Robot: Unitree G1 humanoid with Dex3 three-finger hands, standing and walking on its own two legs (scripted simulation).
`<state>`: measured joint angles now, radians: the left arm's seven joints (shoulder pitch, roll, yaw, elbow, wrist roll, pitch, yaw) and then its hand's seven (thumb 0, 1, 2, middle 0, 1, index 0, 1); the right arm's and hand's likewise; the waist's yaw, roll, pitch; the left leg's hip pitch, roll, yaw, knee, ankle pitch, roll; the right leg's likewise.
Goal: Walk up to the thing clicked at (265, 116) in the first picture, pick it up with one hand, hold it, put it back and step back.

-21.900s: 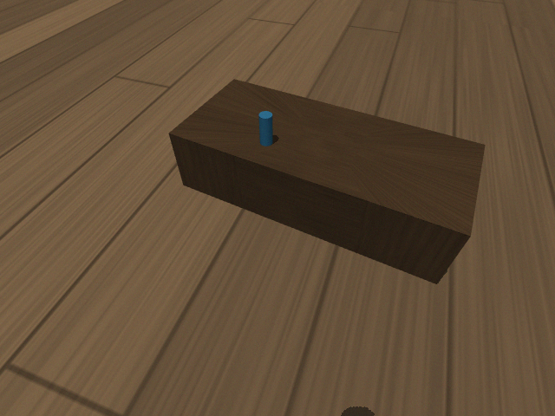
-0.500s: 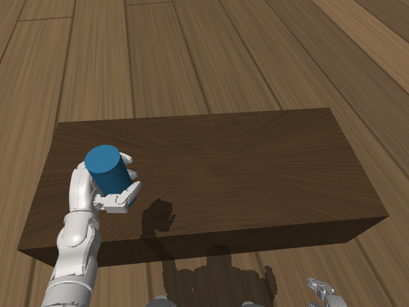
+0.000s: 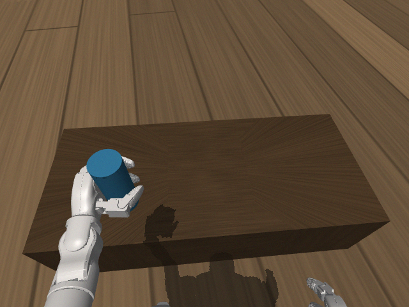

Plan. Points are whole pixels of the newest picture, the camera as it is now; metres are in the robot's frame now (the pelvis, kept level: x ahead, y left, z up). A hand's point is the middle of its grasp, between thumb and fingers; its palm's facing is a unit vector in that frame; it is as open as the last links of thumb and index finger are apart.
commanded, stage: hold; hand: left
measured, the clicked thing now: (116, 183) +0.34 +0.17 +0.06
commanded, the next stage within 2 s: none
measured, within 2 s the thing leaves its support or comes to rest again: neither
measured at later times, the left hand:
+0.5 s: hand (120, 190) +0.33 +0.16 +0.05, palm faces +0.07 -1.00 +0.00, open 7.7 cm
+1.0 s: hand (121, 190) +0.33 +0.16 +0.05, palm faces +0.07 -1.00 +0.00, open 7.7 cm
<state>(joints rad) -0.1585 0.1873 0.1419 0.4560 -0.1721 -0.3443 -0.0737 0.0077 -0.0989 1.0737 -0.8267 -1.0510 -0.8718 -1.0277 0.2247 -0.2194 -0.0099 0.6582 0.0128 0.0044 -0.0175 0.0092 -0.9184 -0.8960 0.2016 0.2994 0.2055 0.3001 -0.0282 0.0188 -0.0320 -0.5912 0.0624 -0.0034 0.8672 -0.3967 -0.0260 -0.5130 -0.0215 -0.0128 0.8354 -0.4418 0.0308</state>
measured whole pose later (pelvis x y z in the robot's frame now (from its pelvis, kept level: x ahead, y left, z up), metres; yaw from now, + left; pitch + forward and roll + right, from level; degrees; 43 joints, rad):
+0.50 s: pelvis +0.00 +0.00 +0.00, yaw +0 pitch +6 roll -1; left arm -0.15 0.18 0.15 0.47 -0.17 -0.35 -0.08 0.01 -0.10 1.07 -0.82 -1.05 -0.87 -1.03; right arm 0.22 -0.22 -0.01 0.66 0.01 0.00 -0.02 0.01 -0.91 -0.90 0.20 0.30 0.21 0.30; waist -0.03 0.02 -0.02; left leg -0.56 0.06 0.00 0.84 -0.38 -0.03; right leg -0.48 -0.02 -0.01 0.81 -0.42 0.03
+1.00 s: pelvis +0.00 +0.00 +0.00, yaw +0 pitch +6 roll -1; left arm -0.16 0.18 0.14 0.48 -0.17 -0.37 -0.08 0.01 -0.09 1.07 -0.82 -1.06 -0.87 -1.03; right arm 0.22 -0.22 -0.01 0.67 0.01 -0.01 -0.02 0.01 -0.92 -0.90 0.20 0.30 0.21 0.30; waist -0.02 0.02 -0.02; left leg -0.55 0.06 0.00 0.83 -0.38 -0.02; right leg -0.48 -0.03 -0.01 0.80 -0.42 0.03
